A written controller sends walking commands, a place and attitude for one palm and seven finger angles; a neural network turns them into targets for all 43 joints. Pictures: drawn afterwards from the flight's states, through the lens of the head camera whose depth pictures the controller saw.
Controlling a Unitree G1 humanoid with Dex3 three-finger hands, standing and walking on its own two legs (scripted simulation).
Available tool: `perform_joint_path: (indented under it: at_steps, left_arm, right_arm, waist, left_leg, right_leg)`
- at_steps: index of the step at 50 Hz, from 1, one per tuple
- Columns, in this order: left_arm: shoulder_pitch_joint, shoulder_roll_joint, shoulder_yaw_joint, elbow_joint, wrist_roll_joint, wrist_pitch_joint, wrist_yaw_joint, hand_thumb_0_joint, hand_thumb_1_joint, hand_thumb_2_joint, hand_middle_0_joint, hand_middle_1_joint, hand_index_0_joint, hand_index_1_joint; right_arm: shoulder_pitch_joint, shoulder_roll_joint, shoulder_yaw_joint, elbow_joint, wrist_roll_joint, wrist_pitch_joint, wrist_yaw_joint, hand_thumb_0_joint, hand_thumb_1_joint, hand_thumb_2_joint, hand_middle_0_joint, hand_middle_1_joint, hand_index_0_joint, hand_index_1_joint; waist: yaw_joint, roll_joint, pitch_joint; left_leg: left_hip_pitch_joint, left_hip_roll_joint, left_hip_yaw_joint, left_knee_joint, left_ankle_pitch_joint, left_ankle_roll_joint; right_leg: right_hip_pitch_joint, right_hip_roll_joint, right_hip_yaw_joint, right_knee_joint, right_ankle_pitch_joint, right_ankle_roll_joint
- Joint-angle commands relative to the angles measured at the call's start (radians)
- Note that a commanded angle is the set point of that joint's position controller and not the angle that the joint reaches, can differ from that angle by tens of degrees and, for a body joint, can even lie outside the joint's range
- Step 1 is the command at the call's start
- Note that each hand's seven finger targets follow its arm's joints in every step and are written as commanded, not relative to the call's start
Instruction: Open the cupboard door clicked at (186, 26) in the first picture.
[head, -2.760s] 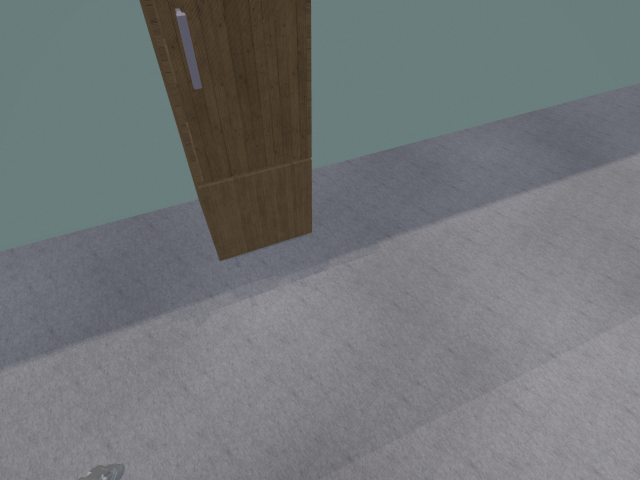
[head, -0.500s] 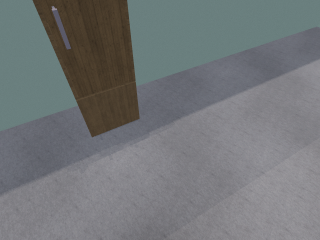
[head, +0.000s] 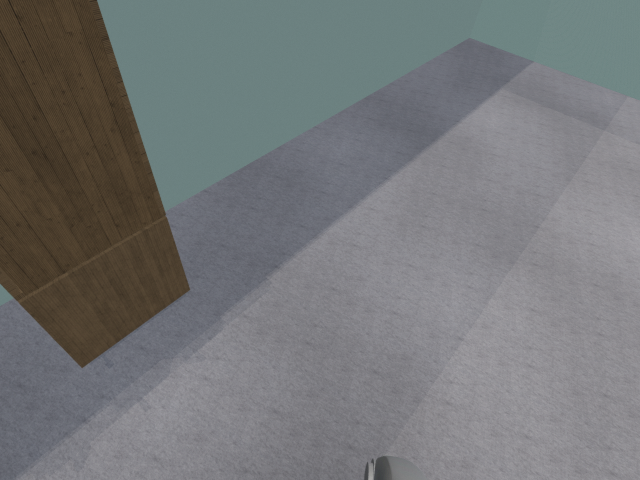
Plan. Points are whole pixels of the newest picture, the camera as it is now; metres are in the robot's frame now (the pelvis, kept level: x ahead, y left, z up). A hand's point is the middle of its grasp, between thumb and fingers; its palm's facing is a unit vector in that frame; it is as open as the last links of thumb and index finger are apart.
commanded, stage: walk to a spot facing it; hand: left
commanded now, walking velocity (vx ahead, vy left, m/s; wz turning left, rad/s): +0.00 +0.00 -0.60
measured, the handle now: out of the picture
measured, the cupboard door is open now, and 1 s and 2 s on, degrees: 0 0 0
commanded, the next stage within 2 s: none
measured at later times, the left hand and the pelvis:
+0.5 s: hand (241, 387) +0.29 +0.14 -0.18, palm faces -0.30 -0.93 -0.20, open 7.4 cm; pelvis +0.13 +0.00 -0.02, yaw -16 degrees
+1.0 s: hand (232, 341) +0.36 +0.17 -0.17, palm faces -0.54 -0.82 -0.21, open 7.4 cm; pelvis +0.18 +0.05 +0.00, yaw -36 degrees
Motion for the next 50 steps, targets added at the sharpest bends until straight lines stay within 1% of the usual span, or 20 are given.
perform_joint_path:
  at_steps: [1, 7, 10, 12, 13, 14, 15, 16, 17, 19, 24, 27, 29, 30, 31, 32, 34, 37, 42, 50]
  left_arm:
    - [-0.034, -0.045, -0.032, -0.073, -0.007, 0.008, -0.019, 0.000, 0.900, 0.900, -0.200, -0.300, -0.200, -0.300]
    - [-0.194, -0.032, -0.044, -0.128, -0.013, 0.008, -0.014, 0.000, 0.900, 0.900, -0.200, -0.300, -0.200, -0.300]
    - [-0.136, -0.003, -0.037, -0.126, -0.012, -0.002, -0.010, 0.000, 0.900, 0.900, -0.200, -0.300, -0.200, -0.300]
    - [0.069, 0.079, -0.020, -0.074, -0.008, -0.028, 0.001, 0.000, 0.900, 0.900, -0.200, -0.300, -0.200, -0.300]
    - [0.165, 0.197, 0.004, -0.061, -0.010, -0.043, 0.016, 0.000, 0.900, 0.900, -0.200, -0.300, -0.200, -0.300]
    - [0.207, 0.251, 0.010, -0.047, -0.042, -0.039, 0.032, 0.000, 0.900, 0.900, -0.200, -0.300, -0.200, -0.300]
    - [0.158, 0.229, 0.003, -0.066, -0.046, -0.032, 0.042, 0.000, 0.900, 0.900, -0.200, -0.300, -0.200, -0.300]
    - [0.074, 0.213, -0.001, -0.090, -0.042, -0.025, 0.046, 0.000, 0.900, 0.900, -0.200, -0.300, -0.200, -0.300]
    - [-0.018, 0.163, -0.010, -0.117, -0.040, -0.016, 0.054, 0.000, 0.900, 0.900, -0.200, -0.300, -0.200, -0.300]
    - [-0.118, 0.134, -0.021, -0.139, -0.027, -0.014, 0.057, 0.000, 0.900, 0.900, -0.200, -0.300, -0.200, -0.300]
    - [-0.113, 0.139, -0.013, -0.136, -0.016, -0.002, 0.040, 0.000, 0.900, 0.900, -0.200, -0.300, -0.200, -0.300]
    - [-0.087, 0.140, -0.006, -0.138, -0.016, 0.007, 0.033, 0.000, 0.900, 0.900, -0.200, -0.300, -0.200, -0.300]
    - [-0.097, 0.126, -0.005, -0.150, -0.026, 0.015, 0.030, 0.000, 0.900, 0.900, -0.200, -0.300, -0.200, -0.300]
    - [-0.098, 0.083, -0.012, -0.168, -0.032, 0.020, 0.029, 0.000, 0.900, 0.900, -0.200, -0.300, -0.200, -0.300]
    - [-0.072, 0.019, -0.023, -0.191, -0.039, 0.022, 0.016, 0.000, 0.900, 0.900, -0.200, -0.300, -0.200, -0.300]
    - [-0.059, 0.042, -0.017, -0.183, -0.023, 0.026, 0.019, 0.000, 0.900, 0.900, -0.200, -0.300, -0.200, -0.300]
    - [-0.048, 0.070, 0.007, -0.149, -0.013, 0.020, 0.001, 0.000, 0.900, 0.900, -0.200, -0.300, -0.200, -0.300]
    - [-0.001, 0.033, -0.004, -0.120, -0.022, 0.026, -0.005, 0.000, 0.900, 0.900, -0.200, -0.300, -0.200, -0.300]
    - [-0.075, 0.016, -0.016, -0.140, -0.024, 0.034, -0.005, 0.000, 0.900, 0.900, -0.200, -0.300, -0.200, -0.300]
    - [-0.109, 0.006, -0.026, -0.143, -0.021, 0.021, -0.001, 0.000, 0.900, 0.900, -0.200, -0.300, -0.200, -0.300]
  right_arm:
    - [0.092, -0.129, -0.018, -0.022, -0.004, -0.006, -0.003, 0.000, -0.900, -0.900, 0.200, 0.300, 0.200, 0.300]
    - [0.147, -0.158, -0.021, -0.003, -0.015, 0.028, -0.001, 0.000, -0.900, -0.900, 0.200, 0.300, 0.200, 0.300]
    - [0.124, -0.195, -0.031, -0.021, -0.013, 0.038, -0.001, 0.000, -0.900, -0.900, 0.200, 0.300, 0.200, 0.300]
    - [0.113, -0.211, -0.034, -0.048, 0.000, 0.047, 0.011, 0.000, -0.900, -0.900, 0.200, 0.300, 0.200, 0.300]
    - [0.141, -0.148, -0.019, -0.085, 0.016, 0.053, 0.019, 0.000, -0.900, -0.900, 0.200, 0.300, 0.200, 0.300]
    - [0.085, -0.133, -0.015, -0.111, 0.015, 0.055, 0.004, 0.000, -0.900, -0.900, 0.200, 0.300, 0.200, 0.300]
    - [0.045, -0.137, -0.016, -0.126, 0.011, 0.060, -0.003, 0.000, -0.900, -0.900, 0.200, 0.300, 0.200, 0.300]
    - [0.041, -0.132, -0.015, -0.126, 0.007, 0.069, -0.003, 0.000, -0.900, -0.900, 0.200, 0.300, 0.200, 0.300]
    - [0.018, -0.144, -0.020, -0.119, 0.000, 0.087, -0.003, 0.000, -0.900, -0.900, 0.200, 0.300, 0.200, 0.300]
    - [0.064, -0.115, -0.010, -0.098, -0.008, 0.114, -0.002, 0.000, -0.900, -0.900, 0.200, 0.300, 0.200, 0.300]
    - [0.055, -0.098, -0.009, -0.119, -0.004, 0.112, 0.004, 0.000, -0.900, -0.900, 0.200, 0.300, 0.200, 0.300]
    - [0.023, -0.102, -0.012, -0.148, 0.004, 0.096, 0.000, 0.000, -0.900, -0.900, 0.200, 0.300, 0.200, 0.300]
    - [0.064, -0.114, -0.015, -0.140, 0.007, 0.084, -0.007, 0.000, -0.900, -0.900, 0.200, 0.300, 0.200, 0.300]
    - [0.090, -0.161, -0.024, -0.139, 0.006, 0.074, -0.014, 0.000, -0.900, -0.900, 0.200, 0.300, 0.200, 0.300]
    - [0.067, -0.264, -0.044, -0.161, -0.010, 0.070, -0.010, 0.000, -0.900, -0.900, 0.200, 0.300, 0.200, 0.300]
    - [0.014, -0.288, -0.049, -0.172, -0.010, 0.074, -0.007, 0.000, -0.900, -0.900, 0.200, 0.300, 0.200, 0.300]
    - [-0.080, -0.209, -0.028, -0.196, -0.014, 0.064, -0.011, 0.000, -0.900, -0.900, 0.200, 0.300, 0.200, 0.300]
    - [-0.094, -0.174, -0.021, -0.186, -0.008, 0.058, -0.013, 0.000, -0.900, -0.900, 0.200, 0.300, 0.200, 0.300]
    - [0.017, -0.190, -0.040, -0.138, -0.008, 0.067, -0.006, 0.000, -0.900, -0.900, 0.200, 0.300, 0.200, 0.300]
    - [0.019, -0.225, -0.062, -0.098, -0.015, 0.079, 0.008, 0.000, -0.900, -0.900, 0.200, 0.300, 0.200, 0.300]
  waist:
    - [-0.017, 0.116, 0.054]
    - [-0.069, 0.154, 0.074]
    - [-0.027, 0.179, 0.018]
    - [0.076, 0.081, -0.116]
    - [0.097, -0.137, -0.248]
    - [0.104, -0.136, -0.294]
    - [0.086, -0.046, -0.233]
    - [0.048, -0.104, -0.204]
    - [0.016, -0.058, -0.125]
    - [-0.055, -0.026, -0.075]
    - [-0.054, -0.104, -0.073]
    - [-0.039, -0.139, -0.082]
    - [-0.068, -0.128, -0.099]
    - [-0.086, 0.003, -0.101]
    - [-0.074, 0.323, -0.063]
    - [-0.062, 0.409, -0.048]
    - [-0.019, 0.192, 0.027]
    - [-0.006, 0.198, -0.015]
    - [-0.061, 0.175, -0.019]
    - [-0.071, 0.265, -0.033]
  left_leg:
    - [0.111, 0.282, -0.123, -0.182, 0.451, 0.068]
    - [0.139, 0.292, -0.033, -0.080, 0.637, 0.060]
    - [0.167, 0.299, 0.012, 0.083, 0.817, 0.039]
    - [0.008, 0.263, 0.035, 0.458, 0.720, -0.030]
    - [-0.329, 0.107, 0.029, 0.780, -0.041, -0.100]
    - [-0.452, 0.029, -0.124, 0.986, -0.386, -0.122]
    - [-0.453, 0.056, -0.235, 0.966, -0.321, -0.115]
    - [-0.458, 0.082, -0.261, 0.954, -0.279, -0.121]
    - [-0.406, 0.110, -0.277, 0.892, -0.226, -0.124]
    - [-0.313, 0.095, -0.252, 0.770, -0.181, -0.133]
    - [-0.210, 0.022, -0.211, 0.494, -0.134, -0.122]
    - [-0.158, -0.019, -0.204, 0.322, -0.130, -0.112]
    - [-0.011, -0.030, -0.191, 0.113, -0.016, -0.107]
    - [0.080, 0.065, -0.299, -0.040, -0.051, -0.077]
    - [0.114, 0.330, -0.591, -0.189, -0.074, 0.015]
    - [0.016, 0.468, -0.669, -0.225, -0.078, 0.077]
    - [-0.083, 0.342, -0.492, -0.192, 0.042, 0.071]
    - [0.030, 0.262, -0.252, -0.113, 0.366, 0.043]
    - [0.136, 0.295, -0.209, -0.091, 0.463, 0.075]
    - [0.122, 0.334, -0.108, -0.009, 0.514, 0.056]
  right_leg:
    - [-0.111, -0.039, 0.009, -0.148, 0.054, 0.022]
    - [0.027, 0.016, -0.066, -0.419, 0.000, -0.008]
    - [0.162, 0.064, -0.095, -0.508, -0.045, -0.043]
    - [0.534, 0.072, -0.084, -0.681, 0.132, -0.073]
    - [0.842, -0.224, 0.337, -0.676, 0.575, -0.201]
    - [0.853, -0.373, 0.508, -0.713, 0.955, -0.319]
    - [0.751, -0.312, 0.436, -0.731, 0.876, -0.303]
    - [0.672, -0.299, 0.447, -0.767, 0.657, -0.291]
    - [0.507, -0.250, 0.377, -0.816, 0.449, -0.262]
    - [0.312, -0.178, 0.276, -0.848, 0.328, -0.209]
    - [0.211, -0.091, 0.300, -0.849, 0.066, -0.183]
    - [0.241, -0.080, 0.357, -0.808, 0.089, -0.170]
    - [0.188, -0.044, 0.347, -0.744, 0.083, -0.117]
    - [0.097, 0.020, 0.299, -0.645, -0.024, -0.070]
    - [-0.074, 0.155, 0.141, -0.382, -0.271, -0.004]
    - [-0.066, 0.103, 0.106, -0.165, -0.368, 0.024]
    - [-0.023, 0.070, 0.101, 0.008, -0.248, 0.031]
    - [-0.022, 0.044, 0.061, 0.035, -0.168, 0.055]
    - [0.016, 0.022, 0.007, -0.143, -0.210, 0.063]
    - [0.181, 0.045, -0.059, -0.444, -0.236, 0.022]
